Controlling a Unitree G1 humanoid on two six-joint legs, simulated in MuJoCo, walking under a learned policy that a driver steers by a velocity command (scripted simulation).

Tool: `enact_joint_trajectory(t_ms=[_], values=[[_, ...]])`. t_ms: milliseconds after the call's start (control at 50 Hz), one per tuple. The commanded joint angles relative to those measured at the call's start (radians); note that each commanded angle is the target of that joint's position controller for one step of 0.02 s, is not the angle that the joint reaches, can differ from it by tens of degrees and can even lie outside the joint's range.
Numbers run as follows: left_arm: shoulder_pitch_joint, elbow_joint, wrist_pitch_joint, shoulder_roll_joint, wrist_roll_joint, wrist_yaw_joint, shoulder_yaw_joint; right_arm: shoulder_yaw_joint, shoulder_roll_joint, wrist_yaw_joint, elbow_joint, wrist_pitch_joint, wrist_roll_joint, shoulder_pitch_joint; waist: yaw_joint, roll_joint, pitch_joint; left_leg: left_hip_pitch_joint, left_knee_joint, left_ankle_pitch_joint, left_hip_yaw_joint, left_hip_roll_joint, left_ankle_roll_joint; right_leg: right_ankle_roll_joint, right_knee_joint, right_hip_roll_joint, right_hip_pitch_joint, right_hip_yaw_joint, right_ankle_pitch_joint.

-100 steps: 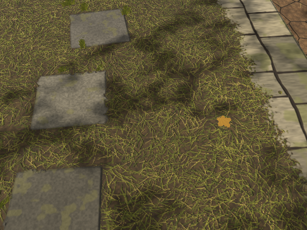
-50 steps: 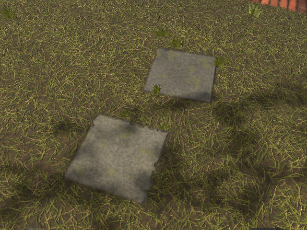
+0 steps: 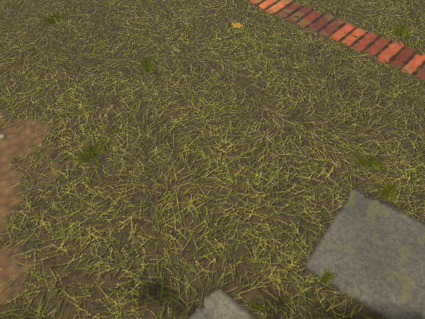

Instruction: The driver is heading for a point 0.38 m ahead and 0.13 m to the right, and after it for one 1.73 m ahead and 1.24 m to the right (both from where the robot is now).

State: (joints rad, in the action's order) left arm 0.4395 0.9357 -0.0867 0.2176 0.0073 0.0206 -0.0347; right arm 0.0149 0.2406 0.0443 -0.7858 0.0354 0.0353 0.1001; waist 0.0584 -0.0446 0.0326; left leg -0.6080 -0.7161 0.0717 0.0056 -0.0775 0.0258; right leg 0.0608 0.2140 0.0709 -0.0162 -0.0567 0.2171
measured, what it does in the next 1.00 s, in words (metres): walks ahead, turning right: left foot, then right foot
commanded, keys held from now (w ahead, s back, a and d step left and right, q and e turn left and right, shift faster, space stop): w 0.06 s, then w+e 0.94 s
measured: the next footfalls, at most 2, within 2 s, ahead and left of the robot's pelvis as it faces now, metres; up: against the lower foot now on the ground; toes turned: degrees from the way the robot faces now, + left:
left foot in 0.14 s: +0.23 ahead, +0.12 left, +0.00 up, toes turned +2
right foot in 0.68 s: +0.48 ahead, -0.11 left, +0.00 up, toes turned -23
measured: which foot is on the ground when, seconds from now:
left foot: up 0.00-0.12, down 0.14-0.70, up 0.72-1.00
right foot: down 0.00-0.16, up 0.18-0.66, down 0.68-1.00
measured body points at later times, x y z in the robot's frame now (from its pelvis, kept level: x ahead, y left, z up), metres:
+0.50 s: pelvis +0.25 +0.04 +0.00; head +0.28 +0.04 +0.45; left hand +0.42 +0.26 -0.13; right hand +0.20 -0.22 -0.14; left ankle +0.19 +0.12 -0.75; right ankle +0.37 -0.13 -0.68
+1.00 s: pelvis +0.50 -0.07 +0.00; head +0.52 -0.10 +0.45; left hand +0.64 +0.17 -0.12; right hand +0.53 -0.37 -0.12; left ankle +0.70 +0.04 -0.68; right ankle +0.44 -0.09 -0.75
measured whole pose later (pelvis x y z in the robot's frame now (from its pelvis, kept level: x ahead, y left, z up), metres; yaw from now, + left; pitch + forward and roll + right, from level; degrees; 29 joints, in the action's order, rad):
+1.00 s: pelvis +0.50 -0.07 +0.00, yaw -29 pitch +1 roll +0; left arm 0.37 0.88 -0.04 0.27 0.00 0.01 -0.07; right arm 0.04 0.26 0.02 -0.77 0.02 0.04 0.11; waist 0.05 -0.03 0.04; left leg -0.67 -0.89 0.14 -0.04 -0.13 -0.06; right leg 0.13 0.30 0.15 -0.09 0.07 0.21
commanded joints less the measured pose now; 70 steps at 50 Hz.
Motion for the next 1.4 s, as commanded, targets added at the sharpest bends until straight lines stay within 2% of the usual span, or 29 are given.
enact_joint_trajectory(t_ms=[20, 80, 120, 140, 160, 180, 220, 260, 360, 560, 620, 660, 680, 700, 720, 740, 780, 800, 840, 900, 1100, 1180, 1200, 1220, 1240, 1260, 1300, 1340, 1400], values=[[0.031, -0.03, -0.01, 0.158, 0.002, -0.007, -0.03, 0.002, 0.05, -0.003, 0.086, 0.015, -0.006, -0.114, -0.002, 0.123, 0.031, 0.066, 0.096, -0.022, 0.051, 0.031, 0.006, 0.118, -0.048, -0.265, -0.037, 0.128, -0.394], [0.038, -0.012, 0.001, 0.168, 0.008, -0.015, -0.031, 0.01, 0.069, -0.012, 0.091, 0.023, -0.003, -0.113, -0.018, 0.125, 0.032, 0.134, 0.163, 0.068, 0.051, 0.056, 0.04, 0.107, 0.031, -0.299, 0.021, 0.148, -0.506], [0.022, -0.005, 0.009, 0.173, 0.003, -0.018, -0.03, 0.028, 0.096, -0.026, 0.026, 0.041, 0.009, 0.08, -0.112, 0.086, -0.058, 0.398, 0.28, 0.073, 0.057, 0.101, 0.075, 0.08, 0.264, -0.254, -0.008, 0.119, -0.662], [0.007, -0.026, 0.006, 0.149, -0.004, -0.017, -0.021, 0.048, 0.154, -0.04, -0.018, 0.054, 0.028, 0.253, -0.179, 0.03, -0.175, 0.655, 0.291, 0.108, -0.066, -0.017, 0.116, 0.058, 0.486, -0.206, -0.158, 0.089, -0.496], [0.07, -0.072, 0.003, 0.035, -0.035, -0.012, 0.008, 0.076, 0.262, -0.053, -0.024, 0.052, 0.047, 0.361, -0.18, -0.17, -0.323, 0.971, 0.333, 0.191, -0.461, -0.327, 0.213, 0.01, 0.836, -0.068, -0.501, -0.003, 0.031], [0.066, -0.054, 0.015, 0.129, -0.013, -0.024, -0.019, 0.078, 0.24, -0.05, -0.03, 0.036, 0.007, 0.35, -0.175, -0.128, -0.323, 0.891, 0.429, 0.239, -0.627, -0.38, 0.244, 0.021, 0.972, -0.037, -0.604, 0.065, 0.308], [-0.03, -0.06, 0.023, 0.122, -0.003, -0.014, -0.027, 0.045, 0.115, -0.042, -0.013, 0.04, -0.009, 0.186, -0.108, -0.034, -0.078, 0.63, 0.503, 0.242, -0.358, -0.274, 0.184, 0.028, 0.955, -0.131, -0.614, 0.112, 0.157], [-0.03, -0.049, 0.046, 0.099, 0.016, -0.001, -0.03, 0.032, 0.067, -0.046, -0.025, 0.054, -0.015, 0.145, -0.06, -0.06, -0.003, 0.49, 0.562, 0.134, -0.191, -0.195, 0.123, 0.012, 0.899, -0.163, -0.549, 0.105, 0.095], [-0.122, -0.082, 0.078, 0.069, 0.022, 0.023, -0.034, 0.044, 0.088, -0.052, -0.062, 0.086, -0.023, 0.199, -0.037, -0.022, 0.016, 0.495, 0.603, -0.061, -0.01, -0.17, 0.124, -0.018, 0.886, -0.176, -0.636, 0.086, -0.057], [-0.429, -0.208, 0.073, 0.049, 0.03, 0.048, -0.01, 0.05, 0.113, -0.068, -0.139, 0.069, -0.015, 0.335, -0.101, -0.015, 0.078, 0.66, 0.538, -0.323, 0.192, -0.186, 0.105, 0.026, 0.466, -0.136, -0.635, -0.052, -0.182], [-0.392, -0.21, 0.074, 0.069, 0.033, 0.041, -0.019, 0.057, 0.146, -0.077, -0.147, 0.052, -0.011, 0.327, -0.069, -0.044, 0.034, 0.733, 0.377, -0.713, 0.241, -0.197, 0.088, 0.084, 0.423, -0.059, -0.524, -0.109, -0.037], [-0.235, -0.17, 0.066, 0.104, 0.033, 0.03, -0.04, 0.066, 0.179, -0.078, -0.145, 0.032, -0.009, 0.318, 0.0, -0.053, -0.067, 0.721, 0.099, -0.844, 0.256, -0.198, 0.083, 0.136, 0.38, 0.015, -0.335, -0.119, 0.055], [-0.079, -0.12, 0.057, 0.142, 0.042, 0.018, -0.062, 0.067, 0.182, -0.074, -0.132, 0.026, -0.013, 0.303, 0.075, -0.004, -0.152, 0.597, -0.144, -0.68, 0.27, -0.177, 0.056, 0.173, 0.292, 0.016, -0.108, -0.067, 0.024], [0.01, -0.107, 0.057, 0.259, 0.051, 0.001, -0.097, 0.049, 0.103, -0.066, -0.083, 0.031, -0.024, 0.324, 0.083, 0.149, -0.258, 0.275, -0.484, -0.146, 0.269, -0.102, 0.013, 0.262, 0.261, -0.241, 0.184, 0.291, 0.127], [-0.031, -0.129, 0.067, 0.328, 0.02, 0.0, -0.111, 0.051, 0.092, -0.048, -0.014, 0.044, -0.026, 0.279, 0.04, 0.263, -0.319, -0.054, -0.753, 0.48, 0.101, 0.116, -0.033, 0.394, 0.091, -0.429, 0.334, 0.819, 0.053], [-0.045, -0.124, 0.077, 0.298, 0.005, -0.007, -0.106, 0.055, 0.131, -0.044, 0.008, 0.054, -0.015, 0.154, 0.063, 0.098, -0.205, -0.169, -0.747, 0.384, -0.033, 0.043, -0.022, 0.357, 0.061, -0.399, 0.274, 0.686, -0.002], [-0.141, -0.121, 0.071, 0.2, 0.001, -0.017, -0.08, 0.048, 0.11, -0.043, -0.002, 0.069, -0.025, 0.169, -0.029, 0.009, -0.033, -0.087, -0.562, 0.249, -0.031, -0.031, -0.017, 0.269, 0.036, -0.32, 0.013, 0.461, -0.2], [-0.172, -0.124, 0.063, 0.176, -0.007, -0.02, -0.071, 0.048, 0.107, -0.045, -0.003, 0.054, -0.005, 0.181, -0.063, 0.012, -0.011, -0.024, -0.503, 0.243, -0.036, -0.045, -0.029, 0.244, 0.027, -0.271, -0.069, 0.39, -0.281], [-0.18, -0.13, 0.042, 0.161, -0.011, -0.017, -0.063, 0.046, 0.092, -0.038, -0.007, 0.017, 0.016, 0.212, -0.09, 0.036, -0.037, 0.048, -0.444, 0.236, -0.027, -0.044, -0.052, 0.235, 0.016, -0.22, -0.128, 0.325, -0.375], [-0.127, -0.12, 0.027, 0.197, -0.009, -0.014, -0.071, 0.043, 0.078, -0.031, 0.027, -0.005, 0.014, 0.14, -0.079, 0.06, -0.021, 0.005, -0.334, 0.157, -0.006, -0.04, -0.079, 0.224, -0.007, -0.184, -0.156, 0.3, -0.376], [0.031, -0.111, 0.035, 0.219, 0.006, -0.027, -0.074, 0.025, 0.093, -0.018, 0.152, 0.015, -0.006, -0.183, 0.038, 0.115, 0.01, -0.053, 0.071, -0.033, -0.016, 0.038, -0.066, 0.171, 0.08, -0.193, 0.022, 0.391, -0.445], [-0.064, -0.144, 0.029, 0.256, 0.012, -0.031, -0.082, 0.045, 0.155, -0.034, 0.106, 0.035, -0.012, 0.026, -0.077, 0.124, -0.051, 0.317, 0.202, 0.083, -0.015, 0.102, -0.011, 0.099, 0.252, -0.176, -0.063, 0.419, -0.604], [-0.077, -0.144, 0.023, 0.244, 0.001, -0.023, -0.078, 0.057, 0.184, -0.048, 0.075, 0.05, -0.003, 0.158, -0.148, 0.066, -0.116, 0.503, 0.274, 0.037, -0.037, 0.069, 0.016, 0.066, 0.457, -0.1, -0.118, 0.364, -0.607], [-0.058, -0.176, 0.017, 0.161, -0.014, -0.019, -0.055, 0.071, 0.259, -0.068, 0.075, 0.059, 0.022, 0.312, -0.188, -0.041, -0.277, 0.738, 0.283, 0.106, -0.26, -0.176, 0.063, 0.036, 0.748, -0.03, -0.241, 0.283, -0.317], [0.08, -0.199, 0.026, 0.101, -0.04, -0.028, -0.046, 0.084, 0.33, -0.068, 0.093, 0.046, 0.028, 0.261, -0.089, -0.266, -0.348, 0.873, 0.368, -0.11, -0.677, -0.417, 0.183, 0.008, 0.982, 0.123, -0.512, 0.175, 0.397], [0.086, -0.16, 0.047, 0.189, 0.001, -0.041, -0.057, 0.075, 0.247, -0.061, 0.103, 0.033, -0.001, 0.212, -0.062, -0.116, -0.279, 0.77, 0.339, -0.188, -0.67, -0.394, 0.204, 0.011, 1.078, 0.022, -0.556, 0.181, 0.342], [-0.022, -0.16, 0.065, 0.18, 0.011, -0.029, -0.061, 0.035, 0.106, -0.056, 0.108, 0.032, -0.013, 0.132, -0.053, 0.017, -0.109, 0.572, 0.347, -0.418, -0.323, -0.283, 0.164, -0.015, 1.037, -0.037, -0.534, 0.151, 0.235], [-0.042, -0.17, 0.094, 0.159, 0.023, -0.008, -0.061, 0.029, 0.101, -0.061, 0.094, 0.036, -0.016, 0.126, -0.038, -0.078, -0.081, 0.491, 0.378, -0.522, -0.16, -0.211, 0.138, -0.041, 0.998, -0.061, -0.503, 0.128, 0.199], [-0.068, -0.196, 0.115, 0.143, 0.015, 0.009, -0.059, 0.038, 0.131, -0.057, 0.08, 0.046, -0.019, 0.141, -0.022, -0.091, -0.103, 0.472, 0.396, -0.626, -0.064, -0.213, 0.157, -0.059, 0.975, -0.047, -0.503, 0.11, 0.144]])
Velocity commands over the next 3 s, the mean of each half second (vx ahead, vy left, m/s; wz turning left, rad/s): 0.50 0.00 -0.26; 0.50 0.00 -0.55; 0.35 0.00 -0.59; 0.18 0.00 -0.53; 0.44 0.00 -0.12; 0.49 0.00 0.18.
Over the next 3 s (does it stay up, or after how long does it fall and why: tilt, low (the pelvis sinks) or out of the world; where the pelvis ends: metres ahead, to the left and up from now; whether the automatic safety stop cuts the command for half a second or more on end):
stays up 0.94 -0.64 0.00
